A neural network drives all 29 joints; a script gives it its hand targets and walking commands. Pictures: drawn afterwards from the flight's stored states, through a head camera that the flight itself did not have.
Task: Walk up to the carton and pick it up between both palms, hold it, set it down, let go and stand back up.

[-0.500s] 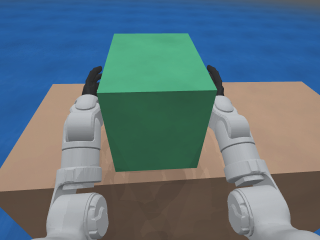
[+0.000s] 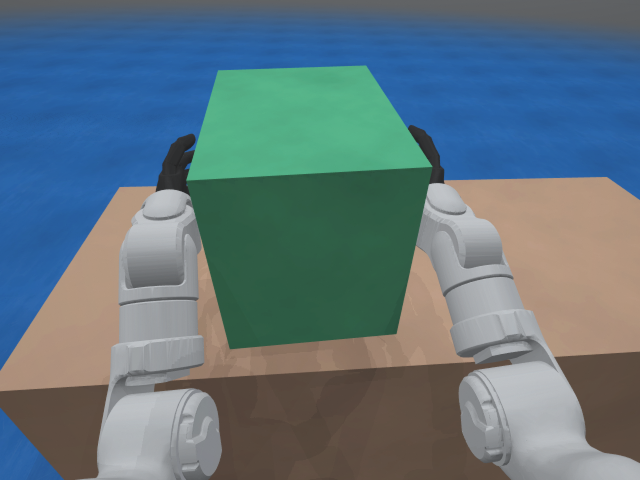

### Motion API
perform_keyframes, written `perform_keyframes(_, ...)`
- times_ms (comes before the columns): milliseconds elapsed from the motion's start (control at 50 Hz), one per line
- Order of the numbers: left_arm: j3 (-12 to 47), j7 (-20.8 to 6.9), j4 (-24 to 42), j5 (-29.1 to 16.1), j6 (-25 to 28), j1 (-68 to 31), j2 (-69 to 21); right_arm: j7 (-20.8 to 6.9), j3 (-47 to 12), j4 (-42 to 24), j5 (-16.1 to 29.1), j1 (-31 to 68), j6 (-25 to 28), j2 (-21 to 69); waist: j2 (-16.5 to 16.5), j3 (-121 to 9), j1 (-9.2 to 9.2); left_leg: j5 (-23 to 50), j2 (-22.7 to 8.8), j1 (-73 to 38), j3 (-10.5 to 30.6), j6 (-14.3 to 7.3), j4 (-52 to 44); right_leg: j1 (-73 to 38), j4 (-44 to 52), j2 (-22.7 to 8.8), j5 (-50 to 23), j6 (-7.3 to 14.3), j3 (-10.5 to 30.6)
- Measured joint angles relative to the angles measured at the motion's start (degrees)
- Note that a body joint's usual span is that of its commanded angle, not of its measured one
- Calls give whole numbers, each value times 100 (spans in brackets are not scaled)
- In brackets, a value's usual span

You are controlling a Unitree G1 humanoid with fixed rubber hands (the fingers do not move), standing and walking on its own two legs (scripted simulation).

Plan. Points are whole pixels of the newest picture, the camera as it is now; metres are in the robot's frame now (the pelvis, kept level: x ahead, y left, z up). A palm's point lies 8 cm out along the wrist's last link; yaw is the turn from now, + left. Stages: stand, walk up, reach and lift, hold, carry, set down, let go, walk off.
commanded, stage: hold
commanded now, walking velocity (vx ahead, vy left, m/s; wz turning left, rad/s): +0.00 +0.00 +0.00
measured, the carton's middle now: (303, 196) +0.40 -0.01 +0.23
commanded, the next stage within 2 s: none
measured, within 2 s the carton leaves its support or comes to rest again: neither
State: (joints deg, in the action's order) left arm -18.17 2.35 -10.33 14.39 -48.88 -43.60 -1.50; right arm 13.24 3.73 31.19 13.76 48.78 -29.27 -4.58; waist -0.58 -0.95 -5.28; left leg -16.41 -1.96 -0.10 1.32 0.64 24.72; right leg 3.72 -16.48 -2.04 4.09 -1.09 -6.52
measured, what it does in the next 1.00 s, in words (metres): stands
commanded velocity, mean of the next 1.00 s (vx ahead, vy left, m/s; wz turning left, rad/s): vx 0.00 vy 0.00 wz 0.00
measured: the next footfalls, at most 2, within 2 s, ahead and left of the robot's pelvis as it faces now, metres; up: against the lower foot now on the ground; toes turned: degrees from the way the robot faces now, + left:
none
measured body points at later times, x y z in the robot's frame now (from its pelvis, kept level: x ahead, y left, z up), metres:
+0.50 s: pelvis -0.01 -0.01 +0.00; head -0.08 -0.01 +0.44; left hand +0.37 +0.15 +0.25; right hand +0.38 -0.15 +0.26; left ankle -0.02 +0.12 -0.74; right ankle +0.06 -0.14 -0.74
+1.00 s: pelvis +0.00 -0.01 +0.00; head -0.07 +0.00 +0.45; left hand +0.38 +0.15 +0.25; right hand +0.39 -0.14 +0.26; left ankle -0.02 +0.12 -0.74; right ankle +0.06 -0.14 -0.74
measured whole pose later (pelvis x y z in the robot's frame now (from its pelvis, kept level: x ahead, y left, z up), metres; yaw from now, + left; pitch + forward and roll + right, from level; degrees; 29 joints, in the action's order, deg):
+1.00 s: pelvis +0.00 -0.01 +0.00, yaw +2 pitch -7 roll -2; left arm -19.7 -1.6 -11.5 13.2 -49.4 -44.9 1.3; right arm 16.5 3.4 28.9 13.9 51.0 -33.3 -3.5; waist -0.4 -1.9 -4.9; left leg -15.7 -2.3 1.3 3.4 1.8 24.3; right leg 4.8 -17.1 -1.9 4.7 -0.2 -8.4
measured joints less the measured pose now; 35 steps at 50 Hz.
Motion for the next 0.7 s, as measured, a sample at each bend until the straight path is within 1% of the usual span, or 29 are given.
perform_keyframes(100,-111,-59,-214,-29,20,-187,66,15,85,114,-107,171,-68,36,-1,-73,49,52,-5,42,35,22,-39,52,-13,3,-8,29,-32)
perform_keyframes(160,-196,-148,-330,20,7,-291,100,33,120,228,-146,291,-105,55,2,-59,64,81,-8,30,59,39,-66,43,-14,4,-12,47,-55)
perform_keyframes(300,-285,-277,-469,-49,47,-361,199,145,147,193,-190,371,-219,118,12,-89,71,131,-2,92,122,62,-88,99,-36,-7,-14,71,-114)
perform_keyframes(500,-230,-331,-465,-99,57,-319,264,212,130,102,-149,346,-278,135,32,-121,50,131,-8,182,167,94,-40,173,-86,-6,4,91,-153)
perform_keyframes(580,-227,-334,-422,-115,58,-310,267,242,96,36,-115,330,-291,122,38,-140,61,121,-9,194,156,91,-30,200,-116,-4,19,91,-141)
perform_keyframes(700,-256,-348,-472,-101,32,-352,278,242,140,103,-129,398,-331,136,28,-171,87,117,-11,189,146,93,-47,213,-130,-3,36,95,-129)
